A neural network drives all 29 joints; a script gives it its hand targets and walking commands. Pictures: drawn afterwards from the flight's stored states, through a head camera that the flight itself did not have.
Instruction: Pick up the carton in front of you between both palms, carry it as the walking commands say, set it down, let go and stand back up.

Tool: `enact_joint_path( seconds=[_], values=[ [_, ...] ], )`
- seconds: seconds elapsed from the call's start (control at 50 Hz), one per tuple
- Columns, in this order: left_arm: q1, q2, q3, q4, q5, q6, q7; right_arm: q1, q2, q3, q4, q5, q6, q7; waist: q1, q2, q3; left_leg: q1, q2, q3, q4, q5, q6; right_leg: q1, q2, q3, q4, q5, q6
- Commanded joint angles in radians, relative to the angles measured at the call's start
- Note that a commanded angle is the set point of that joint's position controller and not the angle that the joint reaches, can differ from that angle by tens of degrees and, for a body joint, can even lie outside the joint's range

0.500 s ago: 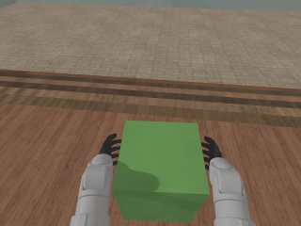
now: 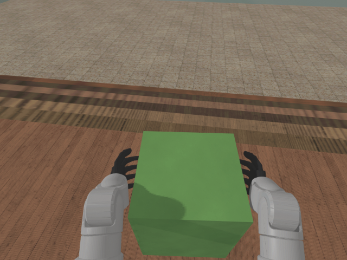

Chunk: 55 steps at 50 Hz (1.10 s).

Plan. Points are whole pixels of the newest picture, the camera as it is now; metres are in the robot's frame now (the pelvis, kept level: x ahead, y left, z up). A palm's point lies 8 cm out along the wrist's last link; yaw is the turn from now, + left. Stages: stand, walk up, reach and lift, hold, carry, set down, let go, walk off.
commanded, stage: carry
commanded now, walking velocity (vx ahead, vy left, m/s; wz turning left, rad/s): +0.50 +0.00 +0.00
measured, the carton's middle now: (186, 197) +0.28 -0.01 +0.01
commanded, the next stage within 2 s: none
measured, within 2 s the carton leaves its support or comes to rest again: neither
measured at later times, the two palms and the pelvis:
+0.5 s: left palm (150, 104) +0.56 +0.11 +0.07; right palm (243, 110) +0.55 -0.19 +0.06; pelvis +0.29 -0.03 -0.03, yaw -1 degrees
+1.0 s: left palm (156, 59) +0.89 +0.12 +0.06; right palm (225, 61) +0.88 -0.18 +0.07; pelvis +0.62 -0.02 -0.03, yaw -2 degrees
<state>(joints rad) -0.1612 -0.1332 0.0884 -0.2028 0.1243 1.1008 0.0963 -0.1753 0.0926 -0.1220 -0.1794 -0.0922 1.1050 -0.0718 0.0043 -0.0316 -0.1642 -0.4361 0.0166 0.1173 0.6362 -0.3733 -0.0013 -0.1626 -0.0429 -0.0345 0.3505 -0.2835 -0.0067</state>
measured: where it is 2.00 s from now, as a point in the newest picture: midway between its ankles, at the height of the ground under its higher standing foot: (186, 136)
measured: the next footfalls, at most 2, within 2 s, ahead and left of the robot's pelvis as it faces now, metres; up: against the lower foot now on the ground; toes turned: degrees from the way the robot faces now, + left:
left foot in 0.08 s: +0.13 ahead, +0.11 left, +0.00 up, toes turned +9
right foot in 0.48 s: +0.44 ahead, -0.12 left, +0.00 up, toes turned -14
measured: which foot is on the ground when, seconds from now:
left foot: up 0.00-0.06, down 0.08-0.50, up 0.52-0.94, down 0.96-1.00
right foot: down 0.00-0.08, up 0.10-0.46, down 0.48-0.96, up 0.98-1.00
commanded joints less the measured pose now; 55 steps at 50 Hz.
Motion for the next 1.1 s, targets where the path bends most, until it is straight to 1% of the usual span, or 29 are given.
enact_joint_path(
  seconds=[0.0, 0.04, 0.06, 0.08, 0.1, 0.12, 0.16, 0.18, 0.22, 0.28, 0.38, 0.44, 0.46, 0.48, 0.5, 0.52, 0.56, 0.58, 0.66, 0.76, 0.86, 0.92, 0.94, 0.96, 0.98, 1.0, 1.02, 1.06, 1.08],
  values=[
    [-0.486, -0.883, -0.703, -0.179, -0.412, 0.039, -0.249, -0.493, 0.931, 0.738, -0.17, 0.392, 0.026, 0.222, 0.02, -0.146, -0.162, -0.028, -0.029, 0.076, -0.154, 0.102, -0.009, 0.194, -0.184, 0.131, -0.087, 0.183, -0.119],
    [-0.418, -0.888, -0.703, -0.188, -0.414, 0.064, -0.257, -0.426, 0.918, 0.725, -0.201, 0.375, 0.051, 0.218, 0.006, -0.075, -0.193, 0.298, -0.038, 0.11, -0.296, 0.222, 0.0, 0.012, -0.131, 0.021, 0.06, 0.17, -0.082],
    [-0.39, -0.882, -0.699, -0.191, -0.411, 0.074, -0.261, -0.389, 0.911, 0.721, -0.211, 0.364, 0.063, 0.217, -0.004, -0.014, -0.24, 0.522, 0.034, 0.04, -0.288, 0.187, 0.028, -0.142, -0.11, -0.025, 0.193, 0.159, -0.054],
    [-0.411, -0.865, -0.697, -0.213, -0.418, 0.09, -0.264, -0.369, 0.899, 0.712, -0.209, 0.35, 0.074, 0.215, -0.03, 0.185, -0.281, 0.694, 0.266, -0.314, -0.387, -0.05, 0.112, -0.364, -0.05, -0.089, 0.461, -0.033, -0.002],
    [-0.486, -0.835, -0.709, -0.247, -0.439, 0.109, -0.266, -0.397, 0.887, 0.702, -0.197, 0.339, 0.079, 0.212, -0.035, 0.321, -0.228, 0.766, 0.438, -0.612, -0.434, -0.04, 0.235, -0.626, 0.03, -0.094, 0.619, -0.229, 0.007],
    [-0.532, -0.832, -0.716, -0.252, -0.454, 0.122, -0.27, -0.435, 0.883, 0.697, -0.224, 0.349, 0.087, 0.208, -0.033, 0.234, -0.188, 0.715, 0.46, -0.62, -0.411, 0.022, 0.278, -0.689, -0.029, -0.011, 0.738, -0.242, -0.02],
    [-0.554, -0.848, -0.704, -0.24, -0.478, 0.131, -0.272, -0.504, 0.894, 0.701, -0.257, 0.373, 0.104, 0.203, -0.029, 0.083, -0.169, 0.61, 0.403, -0.476, -0.427, 0.083, 0.23, -0.668, -0.087, 0.013, 0.771, -0.157, -0.026],
    [-0.558, -0.857, -0.699, -0.234, -0.479, 0.133, -0.27, -0.532, 0.898, 0.707, -0.268, 0.384, 0.111, 0.202, -0.025, 0.056, -0.157, 0.558, 0.377, -0.4, -0.458, 0.069, 0.195, -0.635, -0.099, 0.011, 0.707, -0.104, -0.02],
    [-0.546, -0.865, -0.691, -0.214, -0.465, 0.138, -0.259, -0.55, 0.905, 0.714, -0.27, 0.407, 0.123, 0.207, -0.025, 0.099, -0.14, 0.511, 0.317, -0.252, -0.491, 0.159, 0.159, -0.575, -0.081, -0.034, 0.581, -0.01, 0.002],
    [-0.501, -0.874, -0.676, -0.181, -0.428, 0.144, -0.243, -0.524, 0.904, 0.715, -0.237, 0.422, 0.138, 0.219, -0.021, 0.139, -0.124, 0.505, 0.257, -0.119, -0.475, 0.306, 0.139, -0.516, -0.051, -0.091, 0.387, 0.086, 0.017],
    [-0.479, -0.886, -0.669, -0.168, -0.4, 0.143, -0.239, -0.489, 0.91, 0.709, -0.201, 0.406, 0.138, 0.236, -0.026, 0.196, -0.072, 0.473, 0.225, -0.006, -0.42, 0.479, 0.099, -0.356, -0.007, -0.177, 0.177, 0.22, -0.007],
    [-0.452, -0.898, -0.667, -0.156, -0.397, 0.133, -0.247, -0.484, 0.922, 0.717, -0.21, 0.398, 0.131, 0.239, -0.001, 0.149, -0.137, 0.398, 0.176, 0.101, -0.156, 0.643, 0.048, -0.03, 0.065, -0.267, 0.091, 0.178, -0.029],
    [-0.436, -0.901, -0.665, -0.145, -0.393, 0.129, -0.251, -0.474, 0.916, 0.72, -0.209, 0.393, 0.128, 0.24, 0.012, 0.105, -0.204, 0.273, 0.147, 0.112, 0.023, 0.545, 0.021, 0.183, 0.012, -0.202, 0.106, 0.118, -0.034],
    [-0.419, -0.886, -0.657, -0.136, -0.38, 0.122, -0.255, -0.472, 0.919, 0.729, -0.217, 0.393, 0.129, 0.242, 0.019, -0.099, -0.279, 0.054, 0.078, 0.1, 0.318, 0.278, -0.024, 0.357, -0.261, 0.226, -0.014, -0.108, -0.11],
    [-0.411, -0.906, -0.656, -0.107, -0.378, 0.11, -0.259, -0.484, 0.919, 0.733, -0.231, 0.393, 0.128, 0.243, 0.024, -0.297, -0.299, -0.21, -0.031, 0.026, 0.538, -0.08, -0.038, 0.497, -0.411, 0.555, -0.131, -0.075, -0.221],
    [-0.425, -0.926, -0.669, -0.132, -0.393, 0.101, -0.262, -0.501, 0.936, 0.748, -0.224, 0.395, 0.116, 0.245, 0.02, -0.205, -0.282, -0.279, 0.033, -0.079, 0.649, -0.089, 0.001, 0.471, -0.402, 0.496, -0.117, 0.053, -0.219],
    [-0.465, -0.982, -0.691, -0.167, -0.41, 0.078, -0.265, -0.52, 0.977, 0.762, -0.236, 0.405, 0.087, 0.249, 0.016, -0.025, -0.257, -0.272, 0.107, -0.106, 0.632, 0.009, 0.033, 0.349, -0.346, 0.311, -0.08, 0.252, -0.171],
    [-0.486, -0.997, -0.703, -0.186, -0.419, 0.067, -0.266, -0.515, 1.004, 0.767, -0.233, 0.41, 0.074, 0.249, 0.012, -0.007, -0.248, -0.239, 0.128, -0.113, 0.564, 0.059, 0.033, 0.291, -0.324, 0.235, -0.093, 0.293, -0.144],
    [-0.451, -0.995, -0.73, -0.227, -0.446, 0.043, -0.279, -0.444, 1.029, 0.782, -0.24, 0.381, 0.03, 0.229, 0.011, -0.079, -0.242, -0.211, 0.098, -0.045, 0.38, 0.13, 0.014, 0.273, -0.262, 0.063, -0.126, 0.336, -0.124],
    [-0.384, -0.933, -0.728, -0.243, -0.442, 0.038, -0.29, -0.385, 0.988, 0.783, -0.269, 0.352, 0.022, 0.212, 0.013, -0.104, -0.147, -0.24, 0.074, 0.031, 0.086, 0.247, -0.001, 0.302, -0.213, -0.05, -0.133, 0.434, -0.131],
    [-0.355, -0.862, -0.703, -0.271, -0.414, 0.074, -0.271, -0.385, 0.912, 0.768, -0.317, 0.376, 0.07, 0.218, 0.017, -0.12, -0.056, -0.134, 0.041, 0.097, -0.111, 0.357, 0.036, 0.293, -0.203, -0.109, -0.116, 0.513, -0.107],
    [-0.374, -0.821, -0.696, -0.276, -0.409, 0.102, -0.263, -0.377, 0.875, 0.742, -0.298, 0.382, 0.099, 0.225, -0.009, -0.095, -0.099, 0.143, -0.032, 0.173, -0.189, 0.311, 0.052, 0.232, -0.164, -0.196, 0.122, 0.676, -0.06],
    [-0.387, -0.806, -0.694, -0.279, -0.408, 0.113, -0.261, -0.376, 0.859, 0.728, -0.284, 0.38, 0.107, 0.228, -0.022, -0.044, -0.158, 0.352, -0.024, 0.152, -0.178, 0.245, 0.054, 0.114, -0.128, -0.213, 0.293, 0.59, -0.035],
    [-0.406, -0.791, -0.692, -0.283, -0.408, 0.123, -0.26, -0.376, 0.841, 0.716, -0.275, 0.376, 0.115, 0.23, -0.035, 0.114, -0.223, 0.535, 0.193, -0.173, -0.244, 0.105, 0.099, -0.084, -0.079, -0.196, 0.546, 0.293, 0.001],
    [-0.432, -0.789, -0.702, -0.303, -0.417, 0.132, -0.258, -0.395, 0.843, 0.708, -0.244, 0.376, 0.111, 0.234, -0.034, 0.349, -0.276, 0.747, 0.417, -0.609, -0.36, 0.047, 0.239, -0.419, 0.063, -0.131, 0.82, -0.149, 0.03],
    [-0.457, -0.799, -0.708, -0.287, -0.417, 0.133, -0.257, -0.399, 0.862, 0.708, -0.237, 0.391, 0.111, 0.235, -0.034, 0.31, -0.253, 0.724, 0.417, -0.621, -0.389, 0.161, 0.258, -0.522, 0.033, -0.011, 0.959, -0.21, 0.0],
    [-0.49, -0.819, -0.711, -0.284, -0.426, 0.128, -0.258, -0.429, 0.887, 0.714, -0.246, 0.398, 0.107, 0.235, -0.039, 0.251, -0.246, 0.681, 0.376, -0.507, -0.352, 0.311, 0.247, -0.549, -0.007, 0.022, 1.008, -0.185, -0.026],
    [-0.538, -0.866, -0.724, -0.265, -0.441, 0.114, -0.257, -0.508, 0.919, 0.736, -0.263, 0.409, 0.099, 0.233, -0.03, 0.071, -0.235, 0.568, 0.336, -0.34, -0.326, 0.428, 0.201, -0.534, -0.062, 0.043, 0.942, -0.091, -0.044],
    [-0.557, -0.875, -0.725, -0.256, -0.444, 0.108, -0.254, -0.547, 0.925, 0.745, -0.273, 0.418, 0.094, 0.231, -0.024, 0.073, -0.243, 0.52, 0.318, -0.28, -0.341, 0.377, 0.179, -0.504, -0.071, 0.042, 0.89, -0.054, -0.045]
  ],
)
